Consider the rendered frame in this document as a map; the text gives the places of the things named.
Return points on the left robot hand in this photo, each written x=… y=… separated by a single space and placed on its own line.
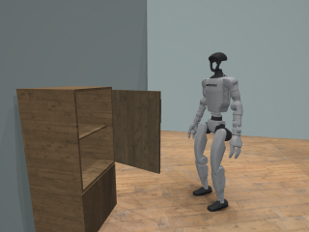
x=235 y=142

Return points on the right robot forearm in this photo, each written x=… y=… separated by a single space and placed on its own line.
x=199 y=113

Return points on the left robot forearm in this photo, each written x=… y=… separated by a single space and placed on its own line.
x=236 y=130

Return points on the robot right shin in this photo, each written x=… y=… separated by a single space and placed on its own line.
x=203 y=172

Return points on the robot shin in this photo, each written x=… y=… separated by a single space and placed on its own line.
x=203 y=172
x=219 y=181

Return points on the robot right upper arm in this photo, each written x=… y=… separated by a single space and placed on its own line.
x=203 y=100

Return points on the cupboard door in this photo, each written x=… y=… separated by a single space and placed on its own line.
x=137 y=128

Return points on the robot left upper arm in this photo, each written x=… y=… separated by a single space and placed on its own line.
x=233 y=85

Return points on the robot left shin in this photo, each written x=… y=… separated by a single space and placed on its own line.
x=219 y=181

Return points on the right robot hand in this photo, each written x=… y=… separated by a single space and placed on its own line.
x=192 y=129

